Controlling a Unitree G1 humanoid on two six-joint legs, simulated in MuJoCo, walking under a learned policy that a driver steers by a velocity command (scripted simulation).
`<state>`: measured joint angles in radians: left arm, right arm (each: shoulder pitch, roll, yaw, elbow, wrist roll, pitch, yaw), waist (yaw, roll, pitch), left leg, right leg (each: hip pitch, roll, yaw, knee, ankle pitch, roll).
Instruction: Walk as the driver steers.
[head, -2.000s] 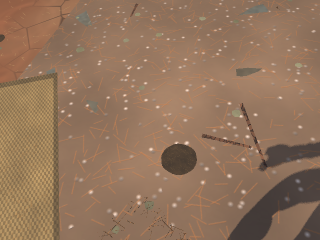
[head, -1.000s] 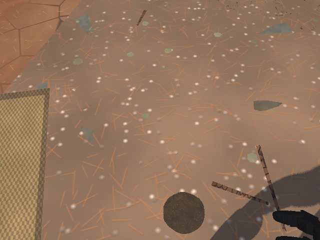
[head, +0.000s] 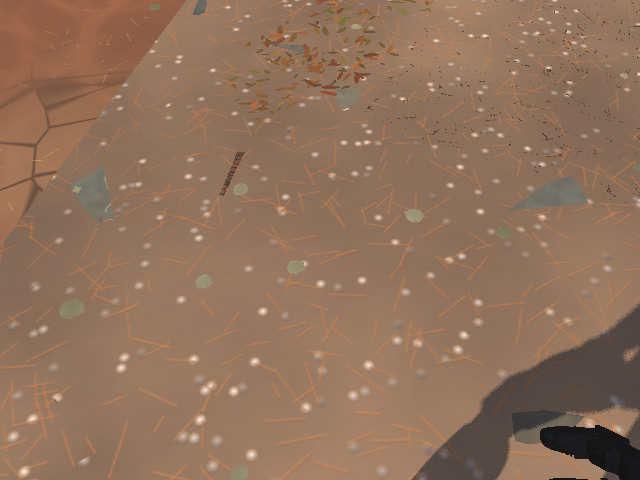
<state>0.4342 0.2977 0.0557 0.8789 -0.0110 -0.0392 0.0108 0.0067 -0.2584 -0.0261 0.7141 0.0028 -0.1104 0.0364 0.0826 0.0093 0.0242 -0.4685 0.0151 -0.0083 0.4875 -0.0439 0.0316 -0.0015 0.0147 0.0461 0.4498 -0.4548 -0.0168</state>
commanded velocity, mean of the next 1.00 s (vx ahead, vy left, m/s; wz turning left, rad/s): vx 0.50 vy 0.00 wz -0.55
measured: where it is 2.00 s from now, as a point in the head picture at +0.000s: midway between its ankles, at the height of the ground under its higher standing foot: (465, 369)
